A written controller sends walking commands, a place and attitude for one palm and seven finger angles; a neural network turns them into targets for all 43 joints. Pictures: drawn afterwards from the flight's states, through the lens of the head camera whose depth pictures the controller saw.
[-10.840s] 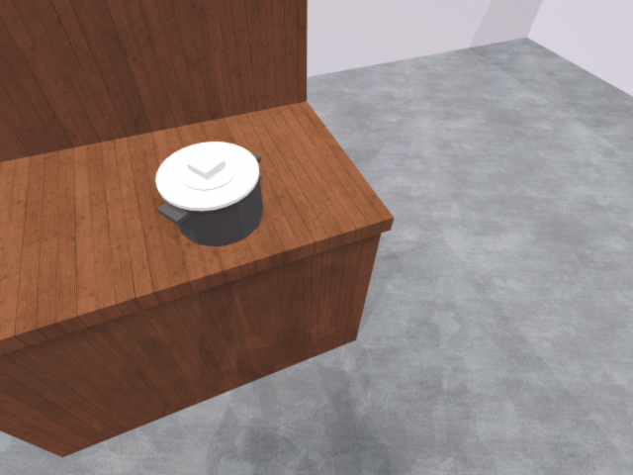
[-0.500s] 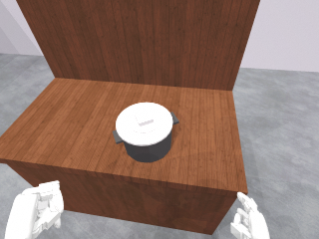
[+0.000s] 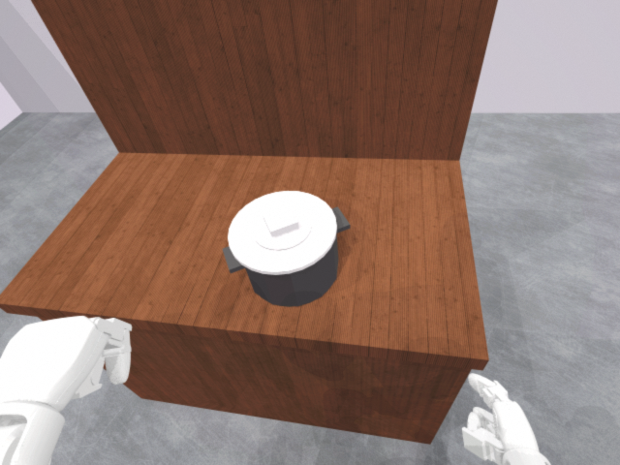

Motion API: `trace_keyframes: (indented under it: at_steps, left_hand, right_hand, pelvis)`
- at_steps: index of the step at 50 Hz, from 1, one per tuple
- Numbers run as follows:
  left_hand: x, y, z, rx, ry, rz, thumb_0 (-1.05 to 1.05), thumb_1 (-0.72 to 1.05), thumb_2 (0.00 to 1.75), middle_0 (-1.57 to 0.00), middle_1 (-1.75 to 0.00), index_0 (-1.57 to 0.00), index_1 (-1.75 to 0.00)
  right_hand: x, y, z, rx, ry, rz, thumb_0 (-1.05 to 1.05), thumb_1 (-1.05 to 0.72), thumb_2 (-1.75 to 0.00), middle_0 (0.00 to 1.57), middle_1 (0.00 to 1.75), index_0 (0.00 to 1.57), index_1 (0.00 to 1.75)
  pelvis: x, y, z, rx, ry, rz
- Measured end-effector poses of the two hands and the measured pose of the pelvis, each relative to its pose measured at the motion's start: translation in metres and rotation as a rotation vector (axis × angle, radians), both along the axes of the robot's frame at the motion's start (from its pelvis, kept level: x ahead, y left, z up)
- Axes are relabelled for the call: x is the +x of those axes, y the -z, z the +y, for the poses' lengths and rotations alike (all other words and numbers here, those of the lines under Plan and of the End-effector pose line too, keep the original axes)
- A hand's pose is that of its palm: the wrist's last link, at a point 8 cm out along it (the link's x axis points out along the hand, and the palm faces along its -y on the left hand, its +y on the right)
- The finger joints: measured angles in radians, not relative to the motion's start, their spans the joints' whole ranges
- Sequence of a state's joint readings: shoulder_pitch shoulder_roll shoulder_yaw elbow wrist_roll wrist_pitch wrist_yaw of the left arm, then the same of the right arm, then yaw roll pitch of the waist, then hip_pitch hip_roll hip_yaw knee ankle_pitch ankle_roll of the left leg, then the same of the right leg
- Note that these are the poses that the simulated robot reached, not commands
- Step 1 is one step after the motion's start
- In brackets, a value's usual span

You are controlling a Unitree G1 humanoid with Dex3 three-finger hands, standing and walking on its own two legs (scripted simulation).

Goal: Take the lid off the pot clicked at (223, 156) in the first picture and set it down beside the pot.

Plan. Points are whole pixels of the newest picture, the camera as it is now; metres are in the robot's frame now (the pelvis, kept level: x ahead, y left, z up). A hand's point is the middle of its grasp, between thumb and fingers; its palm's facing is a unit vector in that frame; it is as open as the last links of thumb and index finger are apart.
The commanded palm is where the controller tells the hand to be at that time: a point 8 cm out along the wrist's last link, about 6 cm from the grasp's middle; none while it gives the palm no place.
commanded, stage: reach forward and open the fingers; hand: left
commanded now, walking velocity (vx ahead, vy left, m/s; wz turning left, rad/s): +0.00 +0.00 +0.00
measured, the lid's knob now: (280, 220) +0.48 +0.13 +0.03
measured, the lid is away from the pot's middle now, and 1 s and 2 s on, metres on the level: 0.00 0.00 0.00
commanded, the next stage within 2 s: move the open hand above the knob in 0.82 s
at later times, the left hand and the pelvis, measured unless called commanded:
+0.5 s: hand (108, 343) +0.21 +0.27 +0.10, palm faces -0.21 -0.02 -0.98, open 7.6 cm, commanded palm +0.21 +0.27 +0.15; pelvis -0.03 +0.02 +0.01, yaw +1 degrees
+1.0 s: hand (139, 302) +0.27 +0.26 +0.09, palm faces -0.26 -0.04 -0.97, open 10.2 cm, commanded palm +0.26 +0.25 +0.16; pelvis -0.02 +0.02 +0.01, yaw +1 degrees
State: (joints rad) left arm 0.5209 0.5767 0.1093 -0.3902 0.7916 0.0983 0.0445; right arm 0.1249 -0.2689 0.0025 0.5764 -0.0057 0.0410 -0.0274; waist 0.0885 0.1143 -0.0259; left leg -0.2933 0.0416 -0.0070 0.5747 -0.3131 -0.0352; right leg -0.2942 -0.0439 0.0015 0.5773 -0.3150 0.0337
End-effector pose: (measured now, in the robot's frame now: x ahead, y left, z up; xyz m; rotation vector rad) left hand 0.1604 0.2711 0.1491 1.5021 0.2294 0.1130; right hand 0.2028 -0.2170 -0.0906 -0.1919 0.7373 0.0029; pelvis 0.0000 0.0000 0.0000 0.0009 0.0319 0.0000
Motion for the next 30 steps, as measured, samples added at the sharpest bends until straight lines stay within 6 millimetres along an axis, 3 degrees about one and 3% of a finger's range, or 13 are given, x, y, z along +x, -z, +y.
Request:
trace_keyframes:
  at_steps: [10, 14, 18, 24, 30]
  left_hand:
    - [0.015, 0.001, -0.007, -0.013, 0.13, 0.2, 0.01, 0.42, 1.11, -1.12, -0.95, -1.12, -0.95]
    - [0.023, -0.007, -0.003, 0.013, 0.187, 0.182, 0.0, 0.3, 1.16, -1.08, -0.81, -1.08, -0.81]
    - [0.031, -0.003, 0.005, -0.025, 0.169, 0.169, 0.0, 0.19, 1.19, -1.03, -0.66, -1.03, -0.67]
    - [0.041, -0.002, -0.005, -0.006, 0.25, 0.147, 0.0, 0.03, 1.23, -0.95, -0.45, -0.95, -0.46]
    - [0.058, -0.009, 0.012, -0.003, 0.195, 0.11, 0.0, -0.12, 1.27, -0.88, -0.25, -0.88, -0.26]
  right_hand:
    - [-0.005, -0.006, -0.006, -0.006, 0.036, -0.026, 0.01, -0.9, -0.89, 0.2, 0.3, 0.2, 0.3]
    - [-0.014, -0.008, -0.005, -0.015, 0.044, -0.016, 0.01, -0.9, -0.89, 0.2, 0.3, 0.2, 0.3]
    - [-0.026, -0.006, -0.003, -0.008, 0.053, 0.01, 0.01, -0.9, -0.89, 0.2, 0.3, 0.2, 0.3]
    - [-0.043, -0.002, 0.004, -0.015, 0.053, 0.05, 0.01, -0.9, -0.89, 0.2, 0.3, 0.2, 0.3]
    - [-0.051, -0.001, 0.013, 0.018, 0.066, 0.071, 0.01, -0.9, -0.89, 0.2, 0.3, 0.2, 0.3]
  pelvis:
    - [-0.006, -0.005, 0.001, -0.002, -0.021, -0.021]
    - [-0.012, -0.006, 0.003, -0.006, -0.023, -0.028]
    - [-0.019, -0.007, 0.007, -0.007, -0.02, -0.028]
    - [-0.025, -0.009, 0.014, -0.004, -0.016, -0.035]
    - [-0.028, -0.01, 0.019, -0.002, -0.01, -0.044]
